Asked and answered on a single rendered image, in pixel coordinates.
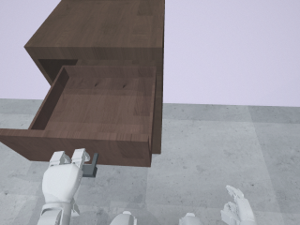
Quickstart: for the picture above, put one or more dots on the right robot hand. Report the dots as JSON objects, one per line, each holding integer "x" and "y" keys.
{"x": 242, "y": 210}

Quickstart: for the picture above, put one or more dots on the drawer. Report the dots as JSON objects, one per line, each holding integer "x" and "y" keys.
{"x": 108, "y": 110}

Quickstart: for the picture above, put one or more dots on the cabinet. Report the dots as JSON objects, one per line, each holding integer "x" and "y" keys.
{"x": 114, "y": 33}

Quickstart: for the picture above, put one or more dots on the right robot shin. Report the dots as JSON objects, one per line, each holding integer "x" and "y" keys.
{"x": 190, "y": 214}

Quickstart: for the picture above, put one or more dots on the left robot forearm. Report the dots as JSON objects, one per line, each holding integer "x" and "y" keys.
{"x": 55, "y": 213}

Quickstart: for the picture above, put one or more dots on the handle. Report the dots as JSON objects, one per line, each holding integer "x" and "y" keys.
{"x": 90, "y": 170}

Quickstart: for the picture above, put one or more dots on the left robot thigh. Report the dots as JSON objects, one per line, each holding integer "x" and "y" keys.
{"x": 125, "y": 219}

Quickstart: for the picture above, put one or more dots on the left robot hand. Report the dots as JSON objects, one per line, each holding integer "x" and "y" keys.
{"x": 61, "y": 181}

